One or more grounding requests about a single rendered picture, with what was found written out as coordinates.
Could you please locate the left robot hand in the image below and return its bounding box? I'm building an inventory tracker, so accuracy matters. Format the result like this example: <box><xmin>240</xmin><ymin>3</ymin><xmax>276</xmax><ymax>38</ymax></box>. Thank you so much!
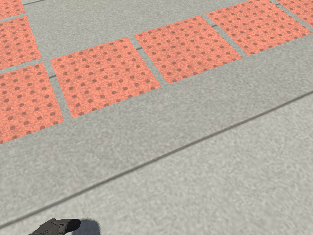
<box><xmin>28</xmin><ymin>218</ymin><xmax>81</xmax><ymax>235</ymax></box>

